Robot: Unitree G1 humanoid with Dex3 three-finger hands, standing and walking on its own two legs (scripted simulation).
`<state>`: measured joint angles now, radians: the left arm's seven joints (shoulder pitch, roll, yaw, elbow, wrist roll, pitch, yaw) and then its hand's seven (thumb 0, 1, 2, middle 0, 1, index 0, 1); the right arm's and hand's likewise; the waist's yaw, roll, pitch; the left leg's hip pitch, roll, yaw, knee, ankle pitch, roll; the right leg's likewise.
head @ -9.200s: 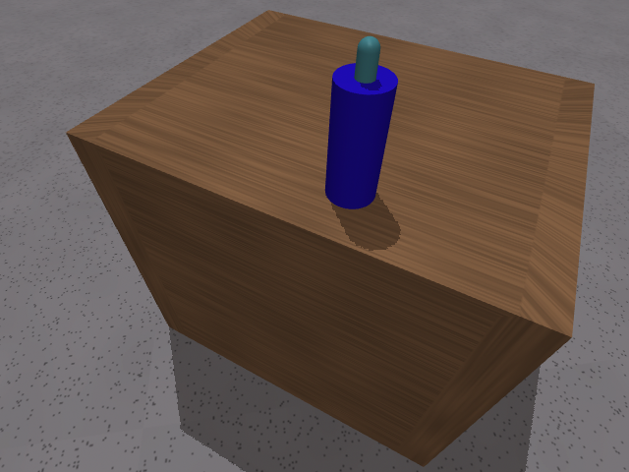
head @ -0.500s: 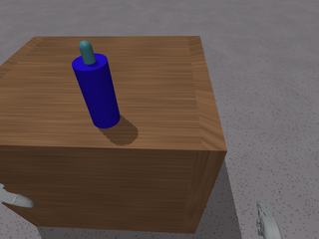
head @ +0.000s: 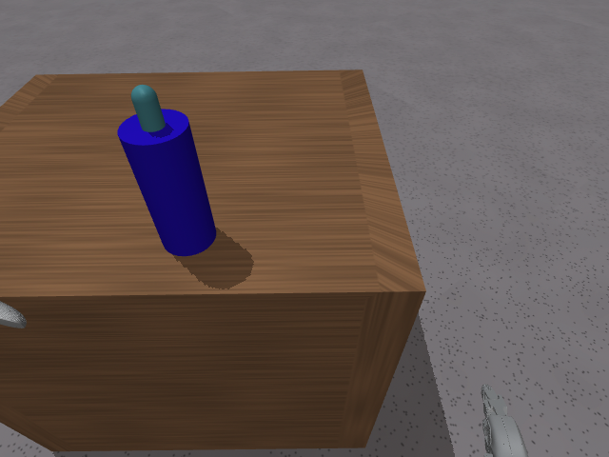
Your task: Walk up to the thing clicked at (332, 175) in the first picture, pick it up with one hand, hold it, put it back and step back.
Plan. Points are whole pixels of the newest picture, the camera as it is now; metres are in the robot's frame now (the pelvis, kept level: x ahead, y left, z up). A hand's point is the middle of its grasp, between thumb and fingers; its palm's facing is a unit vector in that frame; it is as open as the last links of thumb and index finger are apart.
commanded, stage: go down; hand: left
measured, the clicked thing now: (169, 174) +0.47 +0.18 +0.15
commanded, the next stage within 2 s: none
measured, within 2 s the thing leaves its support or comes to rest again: neither
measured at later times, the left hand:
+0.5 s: hand out of the picture +0.31 +0.34 +0.22, palm faces +0.20 -0.97 -0.13, open 17.7 cm
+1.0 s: hand out of the picture +0.34 +0.36 +0.22, palm faces +0.17 -0.98 -0.06, open 17.7 cm
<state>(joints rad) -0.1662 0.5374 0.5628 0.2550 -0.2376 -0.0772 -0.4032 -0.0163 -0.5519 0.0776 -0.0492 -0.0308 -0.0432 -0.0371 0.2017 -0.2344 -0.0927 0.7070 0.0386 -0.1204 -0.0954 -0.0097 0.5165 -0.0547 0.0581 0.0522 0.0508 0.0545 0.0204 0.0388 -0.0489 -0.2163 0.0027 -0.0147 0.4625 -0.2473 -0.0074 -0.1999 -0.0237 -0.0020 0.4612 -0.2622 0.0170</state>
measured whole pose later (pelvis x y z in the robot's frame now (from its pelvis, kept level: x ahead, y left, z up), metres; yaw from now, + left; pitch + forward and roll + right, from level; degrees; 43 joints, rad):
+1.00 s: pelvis +0.00 +0.00 +0.00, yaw +0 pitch +4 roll -1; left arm -0.53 0.75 0.60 0.77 -0.21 0.08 -0.57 -0.02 -0.61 0.05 -0.05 -0.03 -0.05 -0.03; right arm 0.19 -0.23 -0.01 0.78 0.02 -0.20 -0.18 -0.01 0.52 -0.05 0.06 0.05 0.05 0.05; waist -0.01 0.03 -0.10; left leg -0.31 0.00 -0.02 0.49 -0.25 0.00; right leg -0.28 -0.02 -0.01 0.46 -0.25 0.02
